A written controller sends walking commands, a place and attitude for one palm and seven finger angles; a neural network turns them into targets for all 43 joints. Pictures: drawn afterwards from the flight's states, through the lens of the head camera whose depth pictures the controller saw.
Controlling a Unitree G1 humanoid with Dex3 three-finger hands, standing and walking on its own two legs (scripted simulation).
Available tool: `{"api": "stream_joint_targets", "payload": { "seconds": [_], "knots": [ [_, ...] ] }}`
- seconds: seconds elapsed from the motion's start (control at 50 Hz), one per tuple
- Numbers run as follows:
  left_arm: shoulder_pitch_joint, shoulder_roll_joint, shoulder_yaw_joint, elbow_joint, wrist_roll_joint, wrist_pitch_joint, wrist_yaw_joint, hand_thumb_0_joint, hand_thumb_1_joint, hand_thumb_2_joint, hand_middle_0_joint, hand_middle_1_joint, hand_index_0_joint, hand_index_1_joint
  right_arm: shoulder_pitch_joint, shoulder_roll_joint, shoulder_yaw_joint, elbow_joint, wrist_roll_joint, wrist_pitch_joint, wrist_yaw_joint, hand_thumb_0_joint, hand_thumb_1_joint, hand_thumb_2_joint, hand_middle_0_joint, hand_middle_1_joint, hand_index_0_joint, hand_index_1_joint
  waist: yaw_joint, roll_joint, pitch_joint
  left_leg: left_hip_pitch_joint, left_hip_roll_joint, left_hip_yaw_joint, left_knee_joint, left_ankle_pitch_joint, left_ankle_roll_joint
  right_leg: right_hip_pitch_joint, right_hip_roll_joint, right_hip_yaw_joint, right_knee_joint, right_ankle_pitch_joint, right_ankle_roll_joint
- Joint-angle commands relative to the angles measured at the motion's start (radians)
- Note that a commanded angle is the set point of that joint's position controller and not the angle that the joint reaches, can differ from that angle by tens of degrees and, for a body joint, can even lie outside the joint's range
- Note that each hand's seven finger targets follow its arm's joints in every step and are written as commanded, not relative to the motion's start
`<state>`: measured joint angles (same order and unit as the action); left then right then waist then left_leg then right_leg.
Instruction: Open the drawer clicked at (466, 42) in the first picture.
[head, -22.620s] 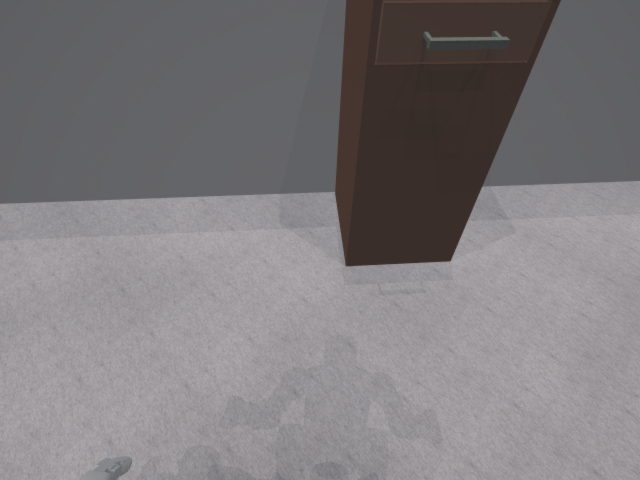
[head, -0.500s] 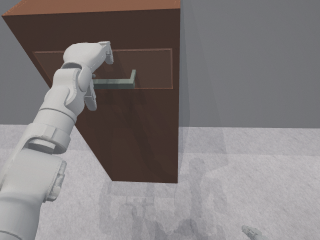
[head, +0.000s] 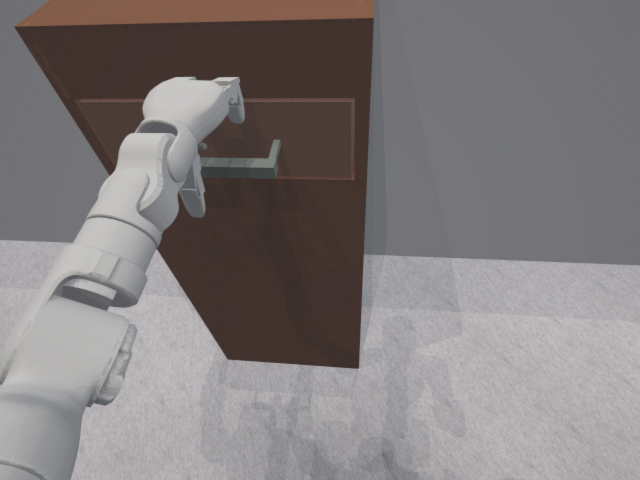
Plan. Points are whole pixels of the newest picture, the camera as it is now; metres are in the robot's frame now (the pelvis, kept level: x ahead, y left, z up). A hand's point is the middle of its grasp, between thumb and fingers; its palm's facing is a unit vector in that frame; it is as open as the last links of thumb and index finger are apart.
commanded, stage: re-aim the fingers above the handle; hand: left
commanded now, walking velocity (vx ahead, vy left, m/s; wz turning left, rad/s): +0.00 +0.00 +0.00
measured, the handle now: (215, 157) +0.52 +0.17 +0.12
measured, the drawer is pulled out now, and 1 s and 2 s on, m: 0.00 0.00 0.00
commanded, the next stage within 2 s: lower the fingers behind the handle in 1.46 s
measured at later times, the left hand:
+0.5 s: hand (200, 171) +0.44 +0.16 +0.16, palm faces -0.11 +0.01 -0.99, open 13.9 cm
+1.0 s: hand (195, 201) +0.41 +0.17 +0.15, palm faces -0.17 +0.03 -0.99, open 13.9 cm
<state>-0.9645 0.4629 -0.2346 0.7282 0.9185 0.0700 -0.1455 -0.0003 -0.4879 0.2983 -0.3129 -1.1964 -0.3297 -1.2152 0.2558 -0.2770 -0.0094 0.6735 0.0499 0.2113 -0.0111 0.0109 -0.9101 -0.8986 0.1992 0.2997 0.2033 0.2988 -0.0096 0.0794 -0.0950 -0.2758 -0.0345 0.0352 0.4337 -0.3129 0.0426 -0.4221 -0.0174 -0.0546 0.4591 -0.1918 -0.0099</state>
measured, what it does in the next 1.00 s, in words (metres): stands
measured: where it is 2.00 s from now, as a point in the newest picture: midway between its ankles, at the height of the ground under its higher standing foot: outside the picture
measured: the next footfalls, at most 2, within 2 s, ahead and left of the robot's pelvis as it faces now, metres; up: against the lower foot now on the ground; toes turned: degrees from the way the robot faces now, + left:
none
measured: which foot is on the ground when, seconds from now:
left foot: down 0.00-1.00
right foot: down 0.00-1.00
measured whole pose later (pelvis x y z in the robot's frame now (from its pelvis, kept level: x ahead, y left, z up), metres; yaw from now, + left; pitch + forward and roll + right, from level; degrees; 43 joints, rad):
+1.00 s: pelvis -0.01 +0.01 +0.00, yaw +3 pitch +5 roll +0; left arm -0.84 0.45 -0.42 0.49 0.84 0.14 -0.27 0.00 -0.49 0.30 -0.31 -1.20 -0.31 -1.19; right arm 0.16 -0.28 0.02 0.66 0.07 0.17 -0.02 0.01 -0.91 -0.90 0.20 0.30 0.20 0.30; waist 0.04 0.07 -0.05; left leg -0.23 -0.06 -0.02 0.43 -0.30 0.05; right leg -0.35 -0.05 -0.10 0.46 -0.20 0.00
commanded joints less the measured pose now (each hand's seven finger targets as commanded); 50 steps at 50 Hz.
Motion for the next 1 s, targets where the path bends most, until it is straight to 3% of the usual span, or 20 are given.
{"api": "stream_joint_targets", "payload": {
  "seconds": [0.0, 0.06, 0.08, 0.16, 0.24, 0.3, 0.36, 0.38, 0.46, 0.52, 0.56, 0.6, 0.66, 0.7, 0.74, 0.76, 0.8, 0.88, 0.92, 0.98],
  "knots": [
    [-0.433, 0.209, 0.130, -0.284, -0.014, -0.084, 0.027, 0.000, -0.500, 0.300, -0.300, -1.200, -0.300, -1.200, -0.070, -0.118, -0.037, -0.162, -0.007, -0.041, -0.018, 0.000, -0.900, -0.900, 0.200, 0.300, 0.200, 0.300, 0.003, -0.108, -0.337, 0.027, 0.010, -0.041, -0.009, 0.456, -0.010, 0.318, 0.009, 0.047, 0.019, 0.318, -0.034],
    [-0.497, 0.339, 0.245, -0.385, -0.003, -0.135, 0.102, 0.000, -0.500, 0.300, -0.300, -1.200, -0.300, -1.200, -0.066, -0.108, -0.039, -0.161, -0.019, -0.054, -0.024, 0.000, -0.900, -0.900, 0.200, 0.300, 0.200, 0.300, 0.035, -0.051, -0.433, 0.036, 0.008, -0.037, -0.002, 0.522, -0.023, 0.372, 0.010, 0.050, 0.039, 0.355, -0.038],
    [-0.523, 0.340, 0.247, -0.380, 0.004, -0.140, 0.132, 0.000, -0.500, 0.300, -0.300, -1.200, -0.300, -1.200, -0.065, -0.097, -0.037, -0.158, -0.022, -0.060, -0.022, 0.000, -0.900, -0.900, 0.200, 0.300, 0.200, 0.300, 0.035, -0.029, -0.433, 0.033, 0.008, -0.037, 0.000, 0.546, -0.030, 0.371, 0.011, 0.050, 0.042, 0.365, -0.039],
    [-0.525, 0.420, 0.323, -0.243, 0.028, -0.098, 0.226, 0.000, -0.500, 0.300, -0.300, -1.200, -0.300, -1.200, -0.072, -0.097, -0.029, -0.118, -0.018, -0.068, -0.026, 0.000, -0.900, -0.900, 0.200, 0.300, 0.200, 0.300, 0.039, -0.109, -0.411, -0.040, 0.008, -0.016, -0.026, 0.467, -0.033, 0.427, 0.008, 0.055, 0.025, 0.353, -0.031],
    [-0.481, 0.326, 0.220, -0.105, 0.052, -0.001, 0.209, 0.000, -0.500, 0.300, -0.300, -1.200, -0.300, -1.200, -0.087, -0.110, -0.027, -0.102, -0.010, -0.071, -0.023, 0.000, -0.900, -0.900, 0.200, 0.300, 0.200, 0.300, 0.019, -0.088, -0.397, -0.033, 0.016, -0.004, -0.038, 0.441, -0.029, 0.391, 0.002, 0.049, 0.021, 0.336, -0.026],
    [-0.444, 0.123, 0.037, -0.112, 0.034, 0.060, 0.109, 0.000, -0.500, 0.300, -0.300, -1.200, -0.300, -1.200, -0.089, -0.121, -0.038, -0.118, 0.002, -0.057, -0.015, 0.000, -0.900, -0.900, 0.200, 0.300, 0.200, 0.300, -0.034, -0.111, -0.370, 0.029, 0.022, -0.010, -0.027, 0.437, -0.017, 0.326, -0.002, 0.045, 0.002, 0.325, -0.020],
    [-0.424, -0.022, -0.096, -0.184, -0.007, 0.056, -0.012, 0.000, -0.500, 0.300, -0.300, -1.200, -0.300, -1.200, -0.101, -0.129, -0.043, -0.146, 0.014, -0.049, -0.016, 0.000, -0.900, -0.900, 0.200, 0.300, 0.200, 0.300, -0.082, -0.170, -0.307, 0.082, 0.011, -0.032, -0.017, 0.400, 0.001, 0.260, 0.006, 0.039, -0.025, 0.290, -0.016],
    [-0.415, -0.019, -0.101, -0.224, -0.023, 0.037, -0.044, 0.000, -0.500, 0.300, -0.300, -1.200, -0.300, -1.200, -0.105, -0.126, -0.040, -0.151, 0.013, -0.051, -0.017, 0.000, -0.900, -0.900, 0.200, 0.300, 0.200, 0.300, -0.081, -0.151, -0.293, 0.083, 0.010, -0.034, -0.018, 0.370, 0.006, 0.250, 0.003, 0.041, -0.025, 0.269, -0.015],
    [-0.373, 0.145, 0.050, -0.398, -0.064, -0.096, -0.075, 0.000, -0.500, 0.300, -0.300, -1.200, -0.300, -1.200, -0.117, -0.120, -0.029, -0.180, 0.000, -0.052, -0.032, 0.000, -0.900, -0.900, 0.200, 0.300, 0.200, 0.300, -0.017, -0.108, -0.318, 0.066, -0.005, -0.047, -0.023, 0.357, 0.005, 0.326, -0.002, 0.050, -0.005, 0.276, -0.030],
    [-0.337, 0.336, 0.264, -0.544, -0.061, -0.180, 0.026, 0.000, -0.500, 0.300, -0.300, -1.200, -0.300, -1.200, -0.125, -0.093, -0.025, -0.205, -0.018, -0.062, -0.030, 0.000, -0.900, -0.900, 0.200, 0.300, 0.200, 0.300, 0.068, -0.035, -0.412, 0.059, -0.004, -0.048, -0.013, 0.502, -0.015, 0.421, 0.001, 0.051, 0.034, 0.365, -0.041],
    [-0.311, 0.479, 0.417, -0.525, -0.053, -0.188, 0.124, 0.000, -0.500, 0.300, -0.300, -1.200, -0.300, -1.200, -0.136, -0.089, -0.018, -0.191, -0.029, -0.064, -0.030, 0.000, -0.900, -0.900, 0.200, 0.300, 0.200, 0.300, 0.105, -0.055, -0.405, -0.008, -0.003, -0.042, -0.023, 0.516, -0.032, 0.474, 0.000, 0.050, 0.039, 0.386, -0.039],
    [-0.333, 0.387, 0.355, -0.472, -0.041, -0.162, 0.213, 0.000, -0.500, 0.300, -0.300, -1.200, -0.300, -1.200, -0.161, -0.062, -0.008, -0.169, -0.015, -0.073, -0.024, 0.000, -0.900, -0.900, 0.200, 0.300, 0.200, 0.300, 0.093, -0.085, -0.314, -0.039, 0.003, -0.027, -0.040, 0.478, -0.044, 0.438, 0.003, 0.045, 0.023, 0.354, -0.037],
    [-0.323, 0.425, 0.355, -0.398, -0.010, -0.087, 0.272, 0.000, -0.500, 0.300, -0.300, -1.200, -0.300, -1.200, -0.190, -0.074, -0.005, -0.150, -0.007, -0.070, -0.025, 0.000, -0.900, -0.900, 0.200, 0.300, 0.200, 0.300, 0.090, -0.120, -0.350, -0.038, 0.005, 0.000, -0.051, 0.428, -0.039, 0.477, 0.000, 0.068, 0.009, 0.336, -0.028],
    [-0.309, 0.396, 0.302, -0.332, 0.026, -0.011, 0.273, 0.000, -0.500, 0.300, -0.300, -1.200, -0.300, -1.200, -0.196, -0.084, -0.002, -0.132, -0.007, -0.073, -0.020, 0.000, -0.900, -0.900, 0.200, 0.300, 0.200, 0.300, 0.086, -0.075, -0.374, -0.032, 0.013, 0.002, -0.063, 0.429, -0.045, 0.472, -0.004, 0.065, 0.007, 0.326, -0.029],
    [-0.269, 0.338, 0.232, -0.278, 0.048, 0.087, 0.222, 0.000, -0.500, 0.300, -0.300, -1.200, -0.300, -1.200, -0.200, -0.107, -0.007, -0.122, -0.003, -0.065, -0.012, 0.000, -0.900, -0.900, 0.200, 0.300, 0.200, 0.300, 0.063, -0.061, -0.387, -0.005, 0.022, 0.002, -0.069, 0.452, -0.046, 0.439, -0.003, 0.053, 0.002, 0.325, -0.030],
    [-0.249, 0.259, 0.160, -0.262, 0.040, 0.129, 0.173, 0.000, -0.500, 0.300, -0.300, -1.200, -0.300, -1.200, -0.199, -0.117, -0.015, -0.134, 0.007, -0.057, -0.006, 0.000, -0.900, -0.900, 0.200, 0.300, 0.200, 0.300, 0.038, -0.069, -0.397, 0.021, 0.022, 0.000, -0.063, 0.466, -0.044, 0.421, -0.004, 0.051, -0.004, 0.325, -0.031],
    [-0.244, 0.054, -0.034, -0.300, -0.007, 0.184, 0.058, 0.000, -0.500, 0.300, -0.300, -1.200, -0.300, -1.200, -0.196, -0.124, -0.022, -0.158, 0.028, -0.041, -0.001, 0.000, -0.900, -0.900, 0.200, 0.300, 0.200, 0.300, -0.029, -0.119, -0.308, 0.075, 0.023, -0.017, -0.057, 0.423, -0.025, 0.323, 0.002, 0.030, -0.031, 0.289, -0.021],
    [-0.375, -0.137, -0.236, -0.448, -0.059, 0.105, -0.102, 0.000, -0.500, 0.300, -0.300, -1.200, -0.300, -1.200, -0.181, -0.120, -0.013, -0.171, 0.028, -0.070, -0.018, 0.000, -0.900, -0.900, 0.200, 0.300, 0.200, 0.300, -0.107, -0.145, -0.210, 0.155, 0.013, -0.066, -0.039, 0.326, 0.009, 0.164, 0.010, 0.014, -0.044, 0.162, -0.018],
    [-0.445, -0.124, -0.228, -0.516, -0.080, 0.018, -0.121, 0.000, -0.500, 0.300, -0.300, -1.200, -0.300, -1.200, -0.166, -0.115, -0.008, -0.163, 0.016, -0.088, -0.026, 0.000, -0.900, -0.900, 0.200, 0.300, 0.200, 0.300, -0.101, -0.083, -0.238, 0.191, 0.003, -0.092, -0.021, 0.339, 0.005, 0.143, 0.009, 0.015, -0.025, 0.140, -0.026],
    [-0.540, 0.129, 0.023, -0.571, -0.103, -0.136, -0.063, 0.000, -0.500, 0.300, -0.300, -1.200, -0.300, -1.200, -0.117, -0.107, -0.017, -0.151, -0.007, -0.100, -0.047, 0.000, -0.900, -0.900, 0.200, 0.300, 0.200, 0.300, -0.047, -0.011, -0.330, 0.205, -0.005, -0.101, -0.001, 0.410, -0.027, 0.190, 0.013, 0.019, 0.009, 0.186, -0.044]
  ]
}}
